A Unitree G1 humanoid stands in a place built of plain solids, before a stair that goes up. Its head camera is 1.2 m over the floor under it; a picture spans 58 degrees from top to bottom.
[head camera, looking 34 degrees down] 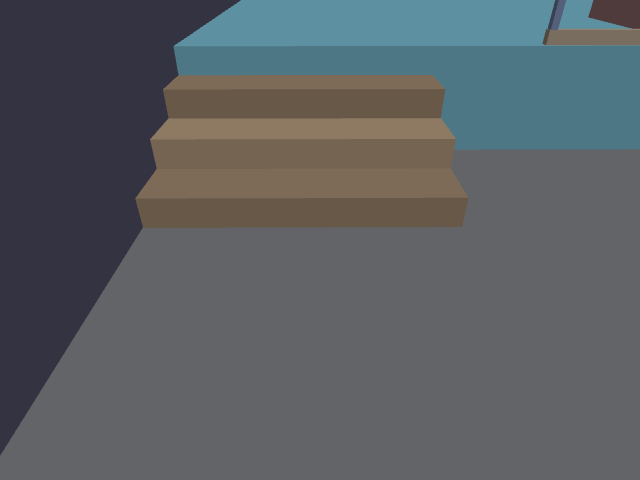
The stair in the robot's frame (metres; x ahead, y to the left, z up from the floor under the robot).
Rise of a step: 0.17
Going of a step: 0.35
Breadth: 1.65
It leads straight ahead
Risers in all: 4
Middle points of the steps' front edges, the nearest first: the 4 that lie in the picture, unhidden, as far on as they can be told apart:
1.89 0.09 0.17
2.24 0.09 0.35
2.59 0.09 0.52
2.93 0.09 0.69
